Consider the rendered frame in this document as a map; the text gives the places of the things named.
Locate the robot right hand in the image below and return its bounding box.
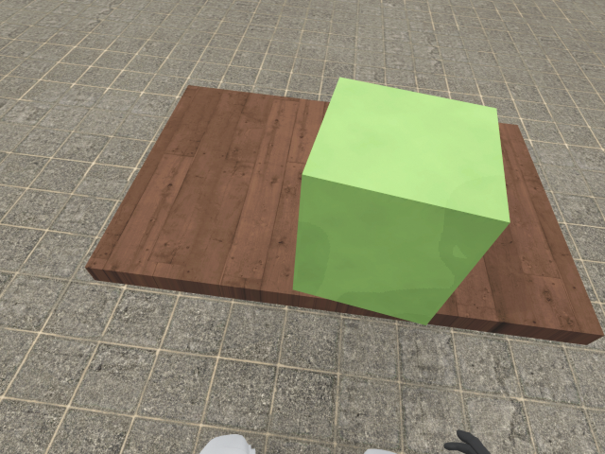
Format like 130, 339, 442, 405
443, 429, 491, 454

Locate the table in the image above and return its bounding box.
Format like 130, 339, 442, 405
85, 85, 604, 345

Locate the robot left thigh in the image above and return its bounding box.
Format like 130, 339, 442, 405
199, 434, 255, 454

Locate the carton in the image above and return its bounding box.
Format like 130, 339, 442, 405
293, 78, 510, 325

